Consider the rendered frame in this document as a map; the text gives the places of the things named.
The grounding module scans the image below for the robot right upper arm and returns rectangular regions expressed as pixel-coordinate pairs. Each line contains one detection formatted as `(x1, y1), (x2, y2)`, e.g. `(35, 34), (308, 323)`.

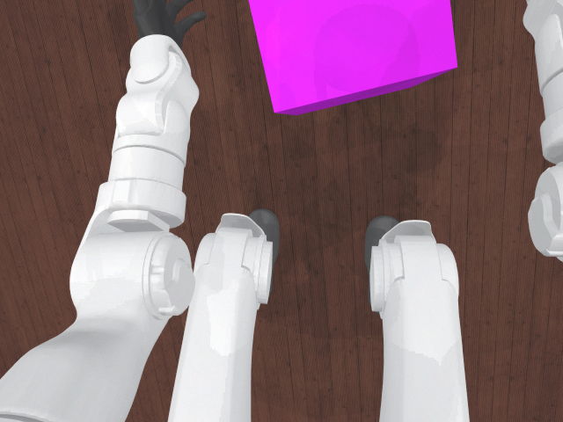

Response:
(528, 162), (563, 262)

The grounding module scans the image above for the robot right shin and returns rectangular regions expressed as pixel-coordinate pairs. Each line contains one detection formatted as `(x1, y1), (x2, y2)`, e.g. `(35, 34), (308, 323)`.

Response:
(382, 220), (459, 299)

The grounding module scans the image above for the left robot foot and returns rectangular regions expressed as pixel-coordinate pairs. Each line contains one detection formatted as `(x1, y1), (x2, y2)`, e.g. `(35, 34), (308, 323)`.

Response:
(248, 208), (280, 295)

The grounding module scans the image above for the robot left hand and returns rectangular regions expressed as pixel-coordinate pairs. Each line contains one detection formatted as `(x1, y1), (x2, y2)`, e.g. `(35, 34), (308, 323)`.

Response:
(132, 0), (207, 51)

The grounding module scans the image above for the left robot forearm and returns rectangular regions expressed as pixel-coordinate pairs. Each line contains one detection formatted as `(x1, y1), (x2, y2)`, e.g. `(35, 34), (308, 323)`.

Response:
(69, 34), (199, 305)

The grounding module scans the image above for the robot left upper arm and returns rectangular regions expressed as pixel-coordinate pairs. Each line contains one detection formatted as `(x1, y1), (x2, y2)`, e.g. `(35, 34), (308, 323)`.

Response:
(0, 231), (195, 422)

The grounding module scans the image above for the right robot forearm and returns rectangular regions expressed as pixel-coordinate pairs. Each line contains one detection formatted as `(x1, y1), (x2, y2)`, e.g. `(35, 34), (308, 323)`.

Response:
(523, 0), (563, 164)

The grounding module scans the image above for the carton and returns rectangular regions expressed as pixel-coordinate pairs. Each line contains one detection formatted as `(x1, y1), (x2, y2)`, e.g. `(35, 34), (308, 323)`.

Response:
(249, 0), (457, 115)

